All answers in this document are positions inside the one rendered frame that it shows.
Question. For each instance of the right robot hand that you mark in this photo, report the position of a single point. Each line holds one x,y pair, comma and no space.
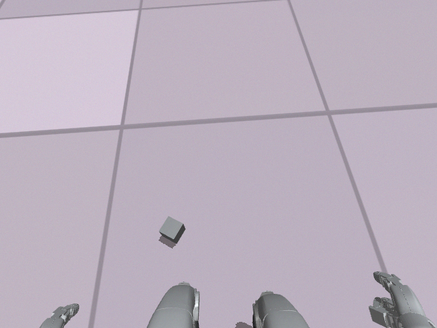
386,311

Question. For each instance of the left robot hand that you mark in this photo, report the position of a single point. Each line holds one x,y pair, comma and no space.
60,316

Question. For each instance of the cube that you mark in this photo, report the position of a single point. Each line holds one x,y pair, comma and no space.
172,229

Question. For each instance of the right robot arm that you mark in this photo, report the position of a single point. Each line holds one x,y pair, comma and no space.
414,320

